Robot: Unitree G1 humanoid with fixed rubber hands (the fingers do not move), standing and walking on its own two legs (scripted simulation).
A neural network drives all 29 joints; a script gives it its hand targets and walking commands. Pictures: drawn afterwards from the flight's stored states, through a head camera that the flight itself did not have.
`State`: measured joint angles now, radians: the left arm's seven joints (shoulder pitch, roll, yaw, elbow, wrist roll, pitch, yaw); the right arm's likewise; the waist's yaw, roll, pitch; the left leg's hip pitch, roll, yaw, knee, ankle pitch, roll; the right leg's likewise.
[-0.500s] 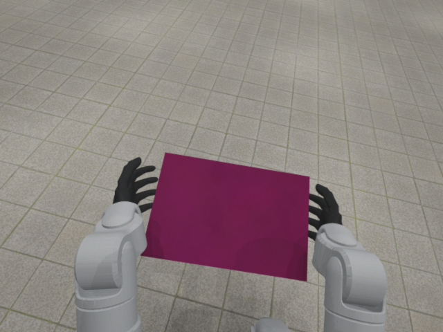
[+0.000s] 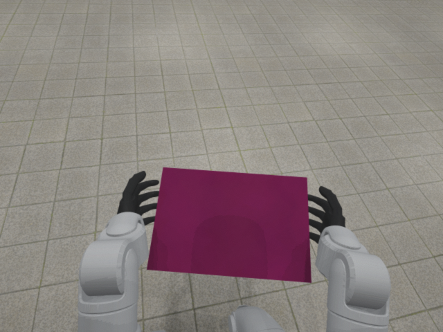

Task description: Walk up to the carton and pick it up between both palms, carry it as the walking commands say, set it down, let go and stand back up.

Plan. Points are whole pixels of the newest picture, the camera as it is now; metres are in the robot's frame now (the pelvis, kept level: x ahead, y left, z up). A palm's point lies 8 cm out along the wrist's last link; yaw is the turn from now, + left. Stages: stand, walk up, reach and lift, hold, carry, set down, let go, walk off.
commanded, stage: carry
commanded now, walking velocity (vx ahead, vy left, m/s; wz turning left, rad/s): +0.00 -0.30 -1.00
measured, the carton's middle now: (229, 229) +0.30 -0.01 -0.01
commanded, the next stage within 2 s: none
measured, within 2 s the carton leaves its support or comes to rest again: neither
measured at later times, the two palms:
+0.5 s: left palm (361, 226) +0.29 -0.24 +0.05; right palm out of the picture +0.13 -0.51 +0.04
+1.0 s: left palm out of the picture +0.14 -0.55 +0.07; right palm out of the picture -0.11 -0.74 +0.05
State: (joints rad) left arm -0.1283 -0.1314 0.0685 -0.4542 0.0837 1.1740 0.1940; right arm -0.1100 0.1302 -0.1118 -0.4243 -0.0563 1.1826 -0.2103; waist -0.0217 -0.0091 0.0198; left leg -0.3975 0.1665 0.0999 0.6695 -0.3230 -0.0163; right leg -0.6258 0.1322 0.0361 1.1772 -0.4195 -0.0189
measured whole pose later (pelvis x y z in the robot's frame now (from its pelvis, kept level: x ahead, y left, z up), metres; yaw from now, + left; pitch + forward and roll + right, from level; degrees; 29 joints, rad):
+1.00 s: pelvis -0.15 -0.43 -0.04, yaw -51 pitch +2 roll -1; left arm -0.16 -0.13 0.06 -0.54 0.08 1.20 0.22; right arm -0.11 0.13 -0.11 -0.47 -0.06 1.18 -0.19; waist -0.01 0.01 0.02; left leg -0.32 0.51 0.22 0.81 -0.38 -0.22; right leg -0.49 -0.07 0.02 0.81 -0.33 0.03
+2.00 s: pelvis -0.57 -0.54 -0.02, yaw -106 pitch +1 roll +2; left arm -0.13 -0.13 0.09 -0.43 0.08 1.14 0.15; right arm -0.12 0.13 -0.10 -0.45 -0.05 1.22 -0.25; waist -0.01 -0.06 0.08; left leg -0.49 0.03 0.18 1.07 -0.62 -0.19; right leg -0.50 0.23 0.14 0.74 -0.23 -0.10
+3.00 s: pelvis -0.74 -0.36 +0.00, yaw -123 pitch -2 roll +2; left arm -0.13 -0.13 0.06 -0.41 0.11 1.20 0.18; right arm -0.11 0.13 -0.12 -0.42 -0.06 1.26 -0.24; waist -0.01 -0.08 0.02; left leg -0.32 -0.03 0.17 0.54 -0.31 0.02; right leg -0.42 0.04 0.04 0.55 -0.21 -0.01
